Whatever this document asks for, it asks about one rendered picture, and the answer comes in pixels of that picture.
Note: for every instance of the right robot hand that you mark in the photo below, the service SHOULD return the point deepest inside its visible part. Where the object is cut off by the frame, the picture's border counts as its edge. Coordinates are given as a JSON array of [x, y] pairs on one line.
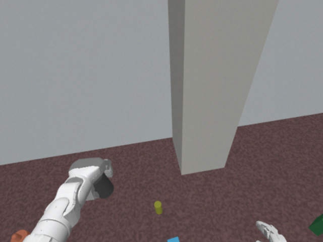
[[270, 232]]

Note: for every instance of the left robot hand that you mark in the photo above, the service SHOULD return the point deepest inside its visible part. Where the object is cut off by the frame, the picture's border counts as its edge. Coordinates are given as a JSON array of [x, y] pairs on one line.
[[92, 168]]

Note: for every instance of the left robot arm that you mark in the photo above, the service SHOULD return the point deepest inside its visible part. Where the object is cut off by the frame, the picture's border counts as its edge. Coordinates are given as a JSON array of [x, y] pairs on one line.
[[63, 212]]

